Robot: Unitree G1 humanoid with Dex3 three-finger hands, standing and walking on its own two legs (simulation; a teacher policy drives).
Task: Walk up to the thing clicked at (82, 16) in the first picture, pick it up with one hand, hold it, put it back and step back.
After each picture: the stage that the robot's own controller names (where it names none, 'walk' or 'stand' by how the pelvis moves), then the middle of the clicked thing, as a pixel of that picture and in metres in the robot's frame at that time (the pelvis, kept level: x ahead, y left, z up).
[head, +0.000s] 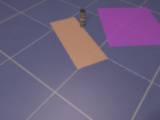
stand; (82, 18) +1.83 +0.03 -0.66
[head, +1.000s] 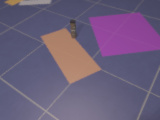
walk; (73, 29) +1.70 +0.22 -0.64
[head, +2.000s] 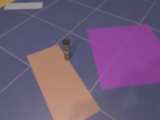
walk; (66, 50) +1.17 +0.25 -0.65
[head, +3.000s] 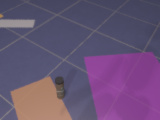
walk; (60, 88) +0.74 +0.21 -0.64
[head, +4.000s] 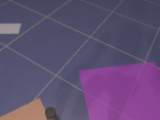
stand; (51, 118) +0.44 +0.19 -0.63
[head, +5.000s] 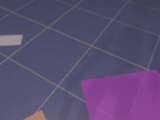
stand; out of the picture +0.39 +0.19 -0.66
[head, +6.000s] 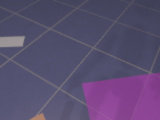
stand; out of the picture +0.37 +0.19 -0.66
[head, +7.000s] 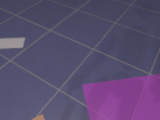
stand; out of the picture +0.37 +0.19 -0.66
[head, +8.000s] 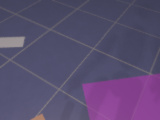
stand; out of the picture +0.36 +0.19 -0.66
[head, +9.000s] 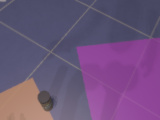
go down; (46, 102) +0.40 +0.20 -0.54
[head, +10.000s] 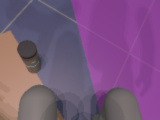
go down; (31, 59) +0.46 +0.23 -0.27
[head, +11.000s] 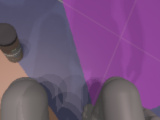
close in; (10, 46) +0.45 +0.25 -0.22
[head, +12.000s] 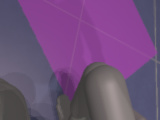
close; out of the picture +0.44 +0.28 -0.16
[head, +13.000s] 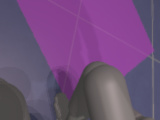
lift; out of the picture +0.42 +0.29 -0.16
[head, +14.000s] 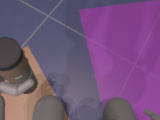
lift; (18, 72) +0.34 +0.21 +0.00
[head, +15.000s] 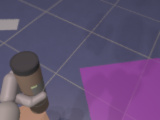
hold; (33, 87) +0.32 +0.17 +0.03
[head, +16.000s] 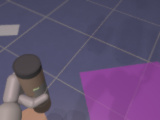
hold; (35, 88) +0.32 +0.16 +0.03
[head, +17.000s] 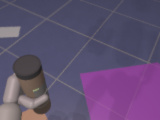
hold; (35, 89) +0.32 +0.17 +0.03
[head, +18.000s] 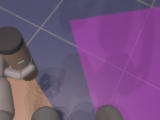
crouch; (20, 59) +0.41 +0.20 -0.03
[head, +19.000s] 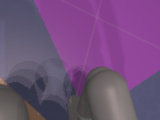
lower; out of the picture +0.47 +0.28 -0.13
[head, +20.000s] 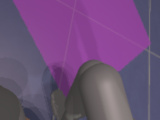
lower; out of the picture +0.45 +0.31 -0.17
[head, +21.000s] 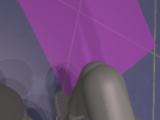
lower; out of the picture +0.44 +0.30 -0.16
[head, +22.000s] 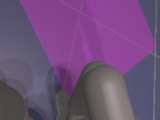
lower; out of the picture +0.43 +0.30 -0.17
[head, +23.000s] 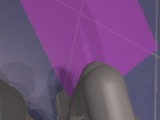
rest; out of the picture +0.43 +0.29 -0.16
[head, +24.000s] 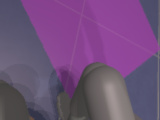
open; out of the picture +0.43 +0.29 -0.17
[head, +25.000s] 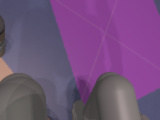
stand; out of the picture +0.44 +0.27 -0.19
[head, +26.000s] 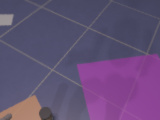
stand; (47, 118) +0.39 +0.19 -0.56
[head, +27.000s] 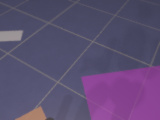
stand; out of the picture +0.39 +0.20 -0.60
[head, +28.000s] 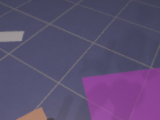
stand; out of the picture +0.39 +0.19 -0.60
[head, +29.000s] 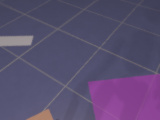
stand; out of the picture +0.40 +0.18 -0.65
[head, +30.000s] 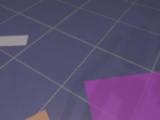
stand; out of the picture +0.39 +0.20 -0.66
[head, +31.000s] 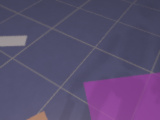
stand; out of the picture +0.38 +0.20 -0.66
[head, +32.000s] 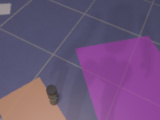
walk; (52, 95) +0.50 +0.19 -0.63
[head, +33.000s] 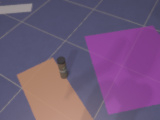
walk; (62, 68) +0.83 +0.24 -0.64
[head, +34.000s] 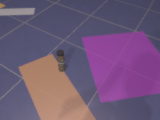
walk; (61, 61) +1.03 +0.22 -0.64
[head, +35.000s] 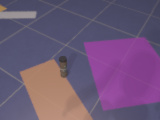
stand; (63, 67) +0.99 +0.18 -0.66
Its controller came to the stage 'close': yes
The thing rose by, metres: 0.68
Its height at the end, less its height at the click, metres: +0.00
